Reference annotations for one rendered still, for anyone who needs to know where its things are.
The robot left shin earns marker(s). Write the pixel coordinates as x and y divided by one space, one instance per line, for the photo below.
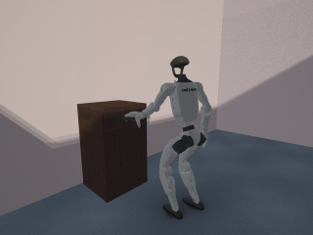
168 185

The right robot forearm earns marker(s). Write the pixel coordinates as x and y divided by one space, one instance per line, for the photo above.
205 121

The handle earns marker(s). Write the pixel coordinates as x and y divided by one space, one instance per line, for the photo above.
127 118

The right robot upper arm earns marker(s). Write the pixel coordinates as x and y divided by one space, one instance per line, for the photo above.
205 108

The left robot upper arm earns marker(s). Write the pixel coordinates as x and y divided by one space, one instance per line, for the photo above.
166 89

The drawer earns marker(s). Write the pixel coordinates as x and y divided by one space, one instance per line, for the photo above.
114 118

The left robot hand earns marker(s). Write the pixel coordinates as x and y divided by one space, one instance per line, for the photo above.
133 115

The left robot forearm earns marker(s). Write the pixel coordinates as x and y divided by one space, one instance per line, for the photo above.
146 112

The right robot hand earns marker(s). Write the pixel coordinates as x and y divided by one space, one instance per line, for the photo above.
206 136

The cabinet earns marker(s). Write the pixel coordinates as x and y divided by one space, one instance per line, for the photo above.
114 161

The robot right thigh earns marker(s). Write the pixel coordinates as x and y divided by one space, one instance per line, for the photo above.
183 165

